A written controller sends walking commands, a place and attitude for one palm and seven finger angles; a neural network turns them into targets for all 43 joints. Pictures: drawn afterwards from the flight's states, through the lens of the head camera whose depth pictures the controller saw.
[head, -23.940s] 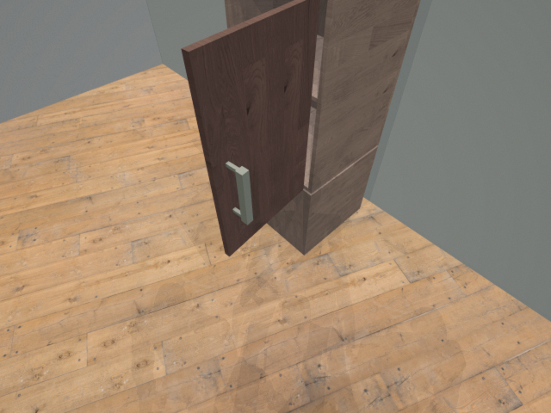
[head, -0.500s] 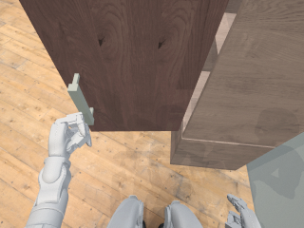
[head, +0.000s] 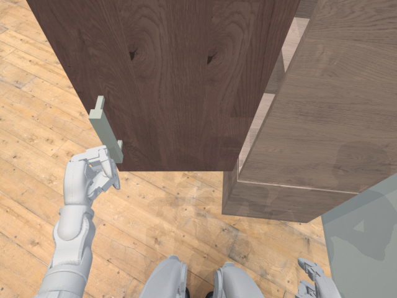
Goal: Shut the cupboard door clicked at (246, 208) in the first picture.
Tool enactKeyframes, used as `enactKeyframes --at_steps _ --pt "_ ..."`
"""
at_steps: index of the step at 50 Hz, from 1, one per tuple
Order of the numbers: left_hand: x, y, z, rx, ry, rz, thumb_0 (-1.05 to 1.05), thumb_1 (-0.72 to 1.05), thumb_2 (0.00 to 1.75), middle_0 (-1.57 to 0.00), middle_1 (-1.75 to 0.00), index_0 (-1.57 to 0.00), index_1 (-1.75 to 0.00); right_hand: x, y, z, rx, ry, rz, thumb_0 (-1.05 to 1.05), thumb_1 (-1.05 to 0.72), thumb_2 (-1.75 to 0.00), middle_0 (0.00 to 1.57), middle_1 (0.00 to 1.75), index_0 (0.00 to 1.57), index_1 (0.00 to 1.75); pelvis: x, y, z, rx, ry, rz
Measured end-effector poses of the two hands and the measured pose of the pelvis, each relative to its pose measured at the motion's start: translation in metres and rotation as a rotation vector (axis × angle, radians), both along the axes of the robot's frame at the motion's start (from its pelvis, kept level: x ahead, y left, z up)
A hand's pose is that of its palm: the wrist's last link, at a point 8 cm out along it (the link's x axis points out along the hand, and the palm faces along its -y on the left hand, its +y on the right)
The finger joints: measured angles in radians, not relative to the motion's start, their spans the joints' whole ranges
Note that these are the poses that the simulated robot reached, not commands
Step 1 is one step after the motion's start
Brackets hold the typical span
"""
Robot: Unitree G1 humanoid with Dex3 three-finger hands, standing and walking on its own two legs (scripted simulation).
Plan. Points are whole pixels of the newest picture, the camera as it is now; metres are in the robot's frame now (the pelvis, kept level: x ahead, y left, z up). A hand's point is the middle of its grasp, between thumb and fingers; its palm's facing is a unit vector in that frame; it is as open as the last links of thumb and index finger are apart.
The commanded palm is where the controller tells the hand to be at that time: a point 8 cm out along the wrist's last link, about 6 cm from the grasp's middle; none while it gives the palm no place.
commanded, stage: push the door shut along its arc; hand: left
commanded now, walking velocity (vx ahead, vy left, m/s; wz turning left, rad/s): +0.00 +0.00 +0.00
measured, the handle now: (110, 132) +0.44 +0.22 +0.02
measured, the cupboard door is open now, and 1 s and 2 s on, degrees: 97 81 62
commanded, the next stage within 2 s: pull the fist back off the door in 1.90 s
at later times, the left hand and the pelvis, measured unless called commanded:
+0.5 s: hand (116, 154) +0.38 +0.19 +0.02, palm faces +0.00 -1.00 -0.04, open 3.0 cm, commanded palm +0.37 +0.23 +0.02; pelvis -0.01 +0.00 +0.00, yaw +0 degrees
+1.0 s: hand (133, 126) +0.45 +0.17 +0.03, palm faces -0.13 -0.99 -0.04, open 3.2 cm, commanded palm +0.45 +0.20 +0.02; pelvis -0.01 +0.01 -0.01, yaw -1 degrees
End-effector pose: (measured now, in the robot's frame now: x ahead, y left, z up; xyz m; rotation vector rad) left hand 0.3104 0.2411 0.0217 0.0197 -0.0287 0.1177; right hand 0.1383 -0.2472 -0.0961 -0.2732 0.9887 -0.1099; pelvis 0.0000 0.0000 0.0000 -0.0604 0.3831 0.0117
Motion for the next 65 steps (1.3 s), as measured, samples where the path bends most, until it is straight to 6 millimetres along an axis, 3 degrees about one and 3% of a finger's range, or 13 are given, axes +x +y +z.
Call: enactKeyframes --at_steps 8,14,36,41,65 --pt "0.004 -0.005 -0.001 0.014 0.025 -0.048 0.01 0.90 0.90 -1.30 -1.50 -1.30 -1.50 0.005 0.001 0.001 0.005 -0.020 -0.001 0.01 -0.91 -0.90 0.20 0.30 0.20 0.30 -0.001 0.000 0.000 0.001 -0.004 0.000" --pt "0.022 0.003 0.002 0.020 -0.004 -0.048 0.02 0.90 0.90 -1.30 -1.50 -1.30 -1.50 0.000 -0.001 -0.002 -0.008 -0.013 -0.004 0.00 -0.91 -0.90 0.20 0.30 0.20 0.30 -0.005 -0.002 -0.004 -0.002 0.001 0.002" --pt "0.083 0.005 0.006 0.019 0.026 -0.175 -0.01 1.01 1.00 -1.30 -1.50 -1.30 -1.50 -0.066 -0.015 -0.012 -0.046 0.156 -0.091 0.00 -0.91 -0.90 0.20 0.30 0.20 0.30 -0.011 0.004 -0.008 -0.018 0.033 0.010" --pt "0.099 -0.010 0.007 0.030 0.040 -0.250 0.01 0.99 0.98 -1.30 -1.50 -1.30 -1.50 -0.076 -0.015 -0.012 -0.049 0.182 -0.111 0.00 -0.91 -0.90 0.20 0.30 0.20 0.30 -0.011 0.006 -0.008 -0.022 0.039 0.010" --pt "0.167 -0.032 0.006 0.021 0.060 -0.332 0.02 0.90 0.90 -1.30 -1.50 -1.30 -1.50 -0.121 -0.018 -0.019 -0.047 0.304 -0.191 0.00 -0.91 -0.90 0.20 0.30 0.20 0.30 -0.008 0.003 -0.019 -0.032 0.100 -0.010"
